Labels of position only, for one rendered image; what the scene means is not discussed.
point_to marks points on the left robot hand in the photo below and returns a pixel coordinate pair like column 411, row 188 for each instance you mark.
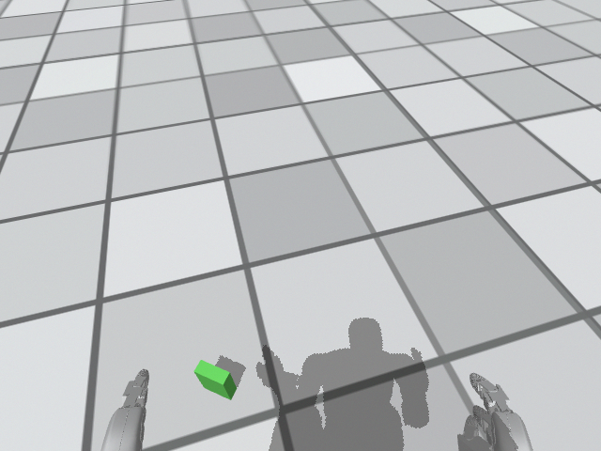
column 125, row 431

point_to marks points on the right robot hand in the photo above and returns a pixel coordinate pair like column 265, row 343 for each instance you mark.
column 504, row 429

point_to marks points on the carton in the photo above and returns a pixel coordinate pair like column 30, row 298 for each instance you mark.
column 215, row 379

